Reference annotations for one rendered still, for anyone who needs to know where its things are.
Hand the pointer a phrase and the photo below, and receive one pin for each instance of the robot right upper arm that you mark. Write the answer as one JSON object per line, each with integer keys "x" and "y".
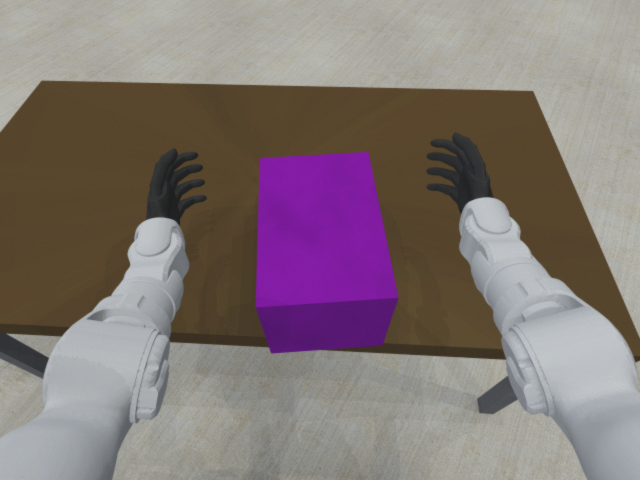
{"x": 571, "y": 366}

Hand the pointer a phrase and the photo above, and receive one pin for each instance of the robot left forearm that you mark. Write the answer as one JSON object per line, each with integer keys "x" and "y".
{"x": 150, "y": 293}

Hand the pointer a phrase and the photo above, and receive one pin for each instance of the right robot hand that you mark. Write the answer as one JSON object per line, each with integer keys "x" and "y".
{"x": 470, "y": 178}

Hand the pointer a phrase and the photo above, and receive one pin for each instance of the left robot hand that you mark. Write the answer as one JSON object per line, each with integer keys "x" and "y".
{"x": 164, "y": 195}

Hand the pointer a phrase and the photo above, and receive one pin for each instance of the robot left upper arm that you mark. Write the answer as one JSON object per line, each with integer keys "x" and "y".
{"x": 106, "y": 377}

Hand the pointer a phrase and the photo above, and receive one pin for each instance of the table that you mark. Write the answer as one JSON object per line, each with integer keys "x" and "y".
{"x": 77, "y": 159}

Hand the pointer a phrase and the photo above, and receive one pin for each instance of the robot right forearm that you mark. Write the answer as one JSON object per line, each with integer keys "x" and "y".
{"x": 514, "y": 284}

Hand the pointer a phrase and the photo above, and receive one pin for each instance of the carton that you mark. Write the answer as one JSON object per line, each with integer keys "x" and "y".
{"x": 324, "y": 274}

